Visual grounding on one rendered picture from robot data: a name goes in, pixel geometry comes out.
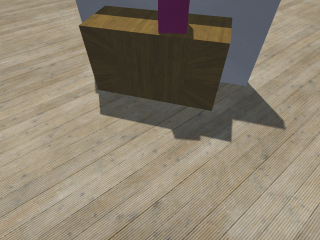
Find carton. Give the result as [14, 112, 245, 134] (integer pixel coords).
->
[158, 0, 190, 34]

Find pedestal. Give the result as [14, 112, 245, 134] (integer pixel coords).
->
[79, 5, 233, 111]

